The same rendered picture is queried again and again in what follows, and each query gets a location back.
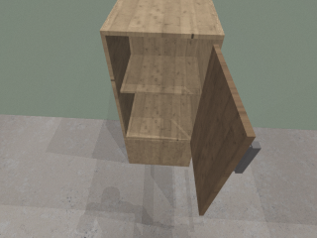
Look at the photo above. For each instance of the cupboard door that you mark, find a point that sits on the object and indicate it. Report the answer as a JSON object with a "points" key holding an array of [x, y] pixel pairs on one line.
{"points": [[222, 131]]}

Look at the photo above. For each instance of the handle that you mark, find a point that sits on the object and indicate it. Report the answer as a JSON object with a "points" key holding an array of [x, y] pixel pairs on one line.
{"points": [[248, 156]]}

